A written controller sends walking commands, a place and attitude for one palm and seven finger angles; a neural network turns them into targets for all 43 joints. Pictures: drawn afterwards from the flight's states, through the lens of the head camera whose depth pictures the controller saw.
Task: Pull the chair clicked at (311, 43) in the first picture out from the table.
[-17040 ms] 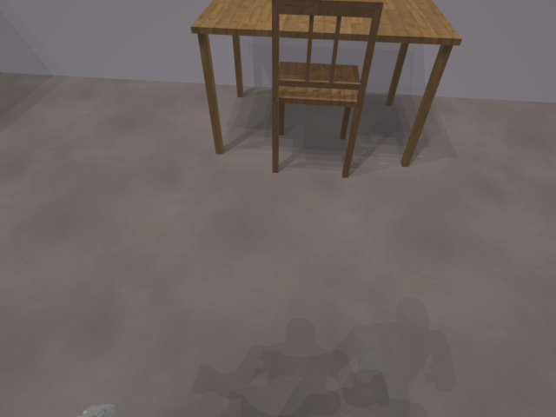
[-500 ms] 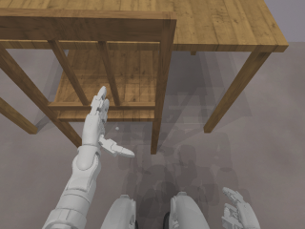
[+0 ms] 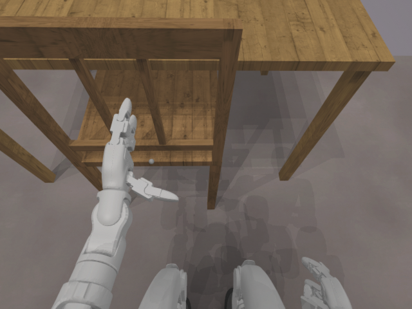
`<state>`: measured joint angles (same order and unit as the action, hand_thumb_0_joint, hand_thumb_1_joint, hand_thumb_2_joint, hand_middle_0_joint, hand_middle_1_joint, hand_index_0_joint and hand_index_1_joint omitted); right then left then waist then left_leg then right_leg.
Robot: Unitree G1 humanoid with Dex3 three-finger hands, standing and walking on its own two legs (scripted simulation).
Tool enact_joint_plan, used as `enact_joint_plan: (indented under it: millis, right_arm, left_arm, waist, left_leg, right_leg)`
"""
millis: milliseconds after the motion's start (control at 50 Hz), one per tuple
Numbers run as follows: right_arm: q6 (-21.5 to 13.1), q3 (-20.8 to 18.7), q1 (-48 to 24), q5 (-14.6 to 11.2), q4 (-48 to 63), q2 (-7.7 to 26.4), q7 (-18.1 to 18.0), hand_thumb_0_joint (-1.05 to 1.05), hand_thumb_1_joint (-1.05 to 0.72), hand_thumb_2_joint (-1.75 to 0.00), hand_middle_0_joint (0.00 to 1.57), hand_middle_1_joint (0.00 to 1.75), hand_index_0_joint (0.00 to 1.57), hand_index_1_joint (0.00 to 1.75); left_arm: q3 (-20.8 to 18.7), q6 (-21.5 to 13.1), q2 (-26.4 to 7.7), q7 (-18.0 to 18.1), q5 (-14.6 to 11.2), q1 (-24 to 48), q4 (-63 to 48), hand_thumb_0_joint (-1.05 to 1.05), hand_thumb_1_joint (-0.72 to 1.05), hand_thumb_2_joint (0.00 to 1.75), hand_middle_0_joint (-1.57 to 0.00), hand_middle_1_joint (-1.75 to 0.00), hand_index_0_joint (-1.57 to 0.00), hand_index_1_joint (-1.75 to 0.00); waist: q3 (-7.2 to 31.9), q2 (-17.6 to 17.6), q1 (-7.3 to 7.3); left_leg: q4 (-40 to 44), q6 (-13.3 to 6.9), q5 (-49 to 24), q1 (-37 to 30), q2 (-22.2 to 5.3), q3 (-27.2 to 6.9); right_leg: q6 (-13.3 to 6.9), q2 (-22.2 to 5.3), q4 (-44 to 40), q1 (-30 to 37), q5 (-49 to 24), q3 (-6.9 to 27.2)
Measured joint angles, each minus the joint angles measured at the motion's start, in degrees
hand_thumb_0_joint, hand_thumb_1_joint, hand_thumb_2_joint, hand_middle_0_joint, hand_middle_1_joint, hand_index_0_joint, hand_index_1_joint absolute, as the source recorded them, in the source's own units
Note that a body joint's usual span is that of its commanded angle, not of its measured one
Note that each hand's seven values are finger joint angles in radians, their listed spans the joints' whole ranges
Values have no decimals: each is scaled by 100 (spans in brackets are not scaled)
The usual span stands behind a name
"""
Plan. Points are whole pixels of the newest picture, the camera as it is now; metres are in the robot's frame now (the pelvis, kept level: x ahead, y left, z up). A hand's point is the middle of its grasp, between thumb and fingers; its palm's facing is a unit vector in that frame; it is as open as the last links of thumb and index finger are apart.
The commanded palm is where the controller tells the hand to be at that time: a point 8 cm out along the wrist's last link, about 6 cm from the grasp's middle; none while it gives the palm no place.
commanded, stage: aim the fingers beside a spindle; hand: left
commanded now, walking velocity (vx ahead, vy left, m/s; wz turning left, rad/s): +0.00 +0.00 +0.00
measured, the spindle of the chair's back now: (102, 108) +0.51 +0.23 +0.04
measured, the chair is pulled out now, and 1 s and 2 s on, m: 0.00 0.00 -0.01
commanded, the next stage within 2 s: push the fingers through the gap in 1.06 s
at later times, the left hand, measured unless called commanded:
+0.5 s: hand (162, 177) +0.36 +0.10 +0.01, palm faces -0.05 -1.00 -0.01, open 16.9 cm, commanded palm +0.34 +0.15 +0.03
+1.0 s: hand (160, 168) +0.37 +0.09 +0.04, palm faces -0.02 -1.00 -0.05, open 16.9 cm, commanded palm +0.35 +0.15 +0.03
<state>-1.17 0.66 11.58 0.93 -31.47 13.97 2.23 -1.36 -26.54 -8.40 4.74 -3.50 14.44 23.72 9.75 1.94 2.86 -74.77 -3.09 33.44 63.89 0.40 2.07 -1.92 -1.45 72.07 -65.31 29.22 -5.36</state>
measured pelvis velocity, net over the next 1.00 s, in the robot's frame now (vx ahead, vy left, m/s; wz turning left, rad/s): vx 0.00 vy -0.01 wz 0.01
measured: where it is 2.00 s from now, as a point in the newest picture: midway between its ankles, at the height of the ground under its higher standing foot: outside the picture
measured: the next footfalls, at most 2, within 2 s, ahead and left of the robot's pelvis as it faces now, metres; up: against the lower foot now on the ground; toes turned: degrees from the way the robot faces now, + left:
none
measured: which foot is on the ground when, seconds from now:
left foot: down 0.00-1.00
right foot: down 0.00-1.00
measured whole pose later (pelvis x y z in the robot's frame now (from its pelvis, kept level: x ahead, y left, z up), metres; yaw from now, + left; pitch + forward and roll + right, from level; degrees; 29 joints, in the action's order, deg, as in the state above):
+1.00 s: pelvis +0.00 -0.01 +0.00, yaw +0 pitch +22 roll -1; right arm -2.2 0.9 12.5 0.7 -32.3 14.5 1.6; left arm -0.9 -27.5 -7.6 1.8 -4.9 13.6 26.1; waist 9.7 2.0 2.6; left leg -73.7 -2.1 32.8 63.3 0.2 1.4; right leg -3.0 -1.1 71.5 -64.8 29.0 -5.9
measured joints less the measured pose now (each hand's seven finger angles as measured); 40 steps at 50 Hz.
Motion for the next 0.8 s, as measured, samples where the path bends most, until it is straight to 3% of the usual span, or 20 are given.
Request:
enact_joint_plan:
  millis: [80,140,220,320,420,520,600,660,720,800]
  right_arm:
    - [104,61,70,-126,-40,32,22,1,-91,-90,20,30,20,30]
    - [91,77,109,-146,8,24,0,1,-91,-90,20,30,20,30]
    - [-10,32,101,-45,75,-12,-45,1,-90,-90,20,30,20,30]
    - [-4,-4,48,22,-2,-19,-19,1,-91,-90,20,30,20,30]
    - [111,46,53,-88,-47,28,30,1,-91,-90,20,30,20,30]
    - [29,16,115,-119,72,48,-27,1,-91,-90,20,30,20,30]
    - [-104,-46,103,-34,52,47,-62,1,-91,-90,20,30,20,30]
    - [-101,-18,32,-11,-42,54,-50,1,-91,-90,20,30,20,30]
    - [-31,41,-45,-46,-75,47,-23,1,-91,-90,20,30,20,30]
    - [23,65,-39,-91,24,41,-9,1,-91,-90,20,30,20,30]
  left_arm:
    - [88,369,8,-263,-160,265,570,-1,-50,30,-6,-8,-6,-8]
    - [271,569,182,-433,-251,135,725,-1,-49,30,-6,-8,-6,-8]
    - [376,345,337,-285,-147,-299,235,-1,-49,30,-6,-8,-6,-8]
    - [122,-121,131,75,91,-175,-34,-1,-50,30,-7,-8,-7,-8]
    - [-77,221,-40,-217,-102,211,607,-1,-49,30,-6,-8,-6,-8]
    - [176,459,141,-538,-360,-258,455,-1,-49,30,-6,-8,-6,-8]
    - [381,66,257,-320,-205,-662,-199,-1,-49,30,-6,-8,-6,-8]
    - [290,-184,194,-120,-8,-398,-102,-1,-50,30,-7,-8,-6,-8]
    - [88,-89,68,-92,80,101,436,-1,-50,30,-7,-8,-7,-8]
    - [-44,306,16,-321,-113,308,869,-1,-50,30,-6,-8,-6,-8]
  waist:
    - [29,32,-79]
    - [32,16,-52]
    - [-1,-11,49]
    - [-15,-28,49]
    - [26,-7,-30]
    - [2,8,-29]
    - [-14,13,-24]
    - [12,-4,-24]
    - [15,-31,1]
    - [1,-17,24]
  left_leg:
    - [98,7,-50,-51,20,-46]
    - [165,13,-83,-48,19,-55]
    - [151,28,-51,-48,-10,-25]
    - [92,50,-6,-92,-14,-2]
    - [133,76,-43,-99,-10,-42]
    - [227,88,-90,-123,-19,-63]
    - [222,93,-70,-187,-20,-52]
    - [152,97,-49,-174,-7,-59]
    - [73,111,-49,-88,3,-86]
    - [66,121,-81,14,-10,-91]
  right_leg:
    - [-10,-15,-107,77,-31,-43]
    - [-17,-10,-174,76,-60,-50]
    - [-26,21,-147,48,-44,-19]
    - [-49,23,-40,60,19,5]
    - [-82,20,-81,81,1,-34]
    - [-88,34,-189,115,-50,-52]
    - [-87,38,-174,170,-30,-39]
    - [-95,20,-88,155,8,-47]
    - [-119,4,-4,79,25,-75]
    - [-135,16,-8,-21,-15,-82]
